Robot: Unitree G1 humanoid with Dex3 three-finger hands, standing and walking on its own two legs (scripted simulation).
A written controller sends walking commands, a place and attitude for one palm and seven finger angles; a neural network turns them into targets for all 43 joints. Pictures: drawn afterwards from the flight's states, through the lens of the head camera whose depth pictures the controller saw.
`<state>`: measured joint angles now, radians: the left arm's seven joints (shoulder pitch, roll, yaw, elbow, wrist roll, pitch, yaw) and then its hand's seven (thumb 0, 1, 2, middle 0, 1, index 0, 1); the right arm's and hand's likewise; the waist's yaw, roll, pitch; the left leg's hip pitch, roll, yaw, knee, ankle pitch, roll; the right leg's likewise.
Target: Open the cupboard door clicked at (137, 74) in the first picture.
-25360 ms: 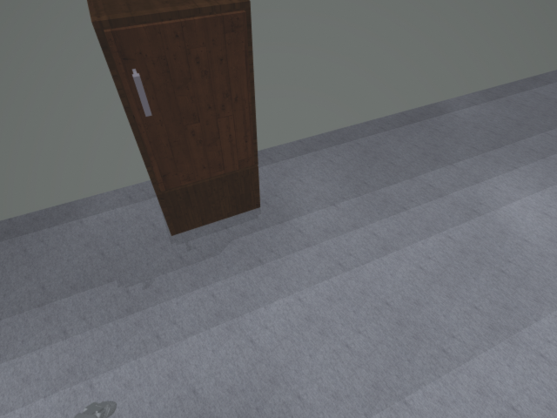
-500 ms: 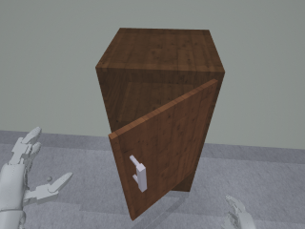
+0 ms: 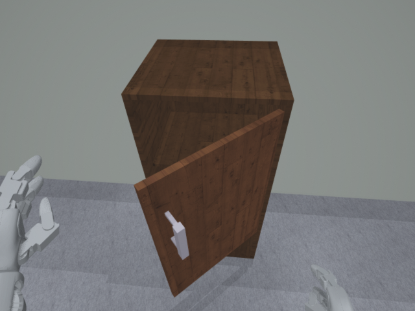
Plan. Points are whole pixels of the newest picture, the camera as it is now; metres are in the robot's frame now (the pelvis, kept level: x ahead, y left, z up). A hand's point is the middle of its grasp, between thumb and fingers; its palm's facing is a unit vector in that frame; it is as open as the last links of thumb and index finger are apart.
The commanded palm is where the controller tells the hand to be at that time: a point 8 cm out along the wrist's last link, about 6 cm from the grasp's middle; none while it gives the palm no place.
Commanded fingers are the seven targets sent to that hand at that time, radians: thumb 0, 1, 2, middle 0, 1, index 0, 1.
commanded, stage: draw the hand back to the body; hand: left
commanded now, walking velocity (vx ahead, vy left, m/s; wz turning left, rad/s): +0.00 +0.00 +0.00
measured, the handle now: (176, 235) +0.29 +0.11 -0.05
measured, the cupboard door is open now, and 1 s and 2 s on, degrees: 43 43 43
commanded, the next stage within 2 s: step back with the hand held close in 0.10 s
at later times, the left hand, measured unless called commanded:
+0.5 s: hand (61, 223) +0.20 +0.25 +0.14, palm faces +0.31 -0.82 -0.48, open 7.4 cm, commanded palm +0.14 +0.30 +0.17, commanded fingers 0.00 0.90 0.90 -0.20 -0.30 -0.20 -0.30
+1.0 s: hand out of the picture +0.06 +0.32 +0.16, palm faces +0.50 -0.72 -0.48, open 7.4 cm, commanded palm -0.01 +0.35 +0.17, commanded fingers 0.00 0.90 0.90 -0.20 -0.30 -0.20 -0.30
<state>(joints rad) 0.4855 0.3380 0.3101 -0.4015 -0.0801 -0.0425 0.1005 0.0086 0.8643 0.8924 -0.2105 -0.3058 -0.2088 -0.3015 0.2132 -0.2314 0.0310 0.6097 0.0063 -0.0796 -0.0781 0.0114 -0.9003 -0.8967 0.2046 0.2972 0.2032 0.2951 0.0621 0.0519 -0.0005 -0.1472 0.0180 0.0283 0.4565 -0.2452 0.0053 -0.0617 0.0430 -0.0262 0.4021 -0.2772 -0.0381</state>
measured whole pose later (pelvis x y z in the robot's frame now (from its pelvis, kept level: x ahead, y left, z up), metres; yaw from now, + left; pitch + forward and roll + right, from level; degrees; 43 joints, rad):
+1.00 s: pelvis -0.13 +0.04 -0.02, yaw +5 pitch +0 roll -2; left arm 0.51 0.41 0.45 -0.50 -0.01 -0.20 0.14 0.01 0.88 0.90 -0.22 -0.31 -0.21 -0.30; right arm 0.24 -0.20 0.00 0.56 0.00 -0.05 -0.07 0.01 -0.90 -0.90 0.21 0.30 0.20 0.30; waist -0.01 0.02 0.03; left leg -0.48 0.01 0.07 0.58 -0.15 0.08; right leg -0.24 0.07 0.04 0.60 -0.37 -0.01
